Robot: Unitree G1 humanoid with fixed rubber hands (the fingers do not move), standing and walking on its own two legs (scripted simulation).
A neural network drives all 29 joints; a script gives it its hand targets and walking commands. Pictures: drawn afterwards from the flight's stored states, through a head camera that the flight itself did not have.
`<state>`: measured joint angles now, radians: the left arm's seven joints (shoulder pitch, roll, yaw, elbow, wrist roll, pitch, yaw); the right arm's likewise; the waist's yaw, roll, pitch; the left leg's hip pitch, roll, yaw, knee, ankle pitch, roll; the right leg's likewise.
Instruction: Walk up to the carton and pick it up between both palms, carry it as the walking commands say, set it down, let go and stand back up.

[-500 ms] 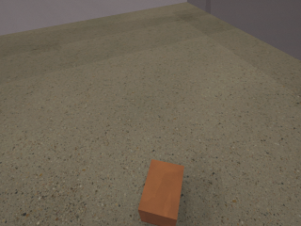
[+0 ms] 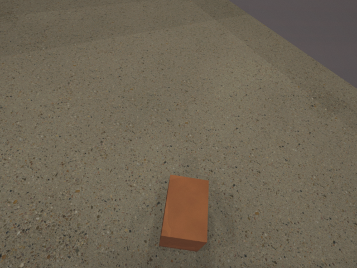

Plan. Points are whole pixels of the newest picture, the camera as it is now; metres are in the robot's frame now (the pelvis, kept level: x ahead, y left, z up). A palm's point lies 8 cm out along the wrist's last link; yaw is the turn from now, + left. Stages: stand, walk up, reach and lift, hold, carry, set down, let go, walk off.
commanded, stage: walk up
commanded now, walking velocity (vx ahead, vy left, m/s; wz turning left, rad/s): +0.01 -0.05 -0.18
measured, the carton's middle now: (183, 213) +0.44 -0.07 -0.66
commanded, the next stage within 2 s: none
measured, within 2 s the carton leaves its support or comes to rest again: neither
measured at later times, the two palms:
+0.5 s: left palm out of the picture +0.06 +0.19 -0.13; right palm out of the picture +0.04 -0.33 -0.15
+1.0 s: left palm out of the picture +0.05 +0.12 -0.07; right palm out of the picture +0.02 -0.37 -0.16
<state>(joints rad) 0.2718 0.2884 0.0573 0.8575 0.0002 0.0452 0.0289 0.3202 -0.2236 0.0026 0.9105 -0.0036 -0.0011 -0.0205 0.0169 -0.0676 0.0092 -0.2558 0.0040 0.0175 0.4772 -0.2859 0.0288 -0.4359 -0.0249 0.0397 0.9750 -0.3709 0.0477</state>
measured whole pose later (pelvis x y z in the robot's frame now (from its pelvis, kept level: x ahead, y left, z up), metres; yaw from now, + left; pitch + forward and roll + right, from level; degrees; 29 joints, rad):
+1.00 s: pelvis +0.02 -0.13 +0.02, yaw -6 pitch +2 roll +7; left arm 0.38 0.17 0.03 0.86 0.00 0.00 0.04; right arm 0.25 -0.27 0.00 0.92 0.00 0.11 0.00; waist 0.02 0.05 0.05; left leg -0.26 -0.01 0.02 0.84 -0.39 -0.02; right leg -0.22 0.02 0.13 0.34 -0.14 -0.06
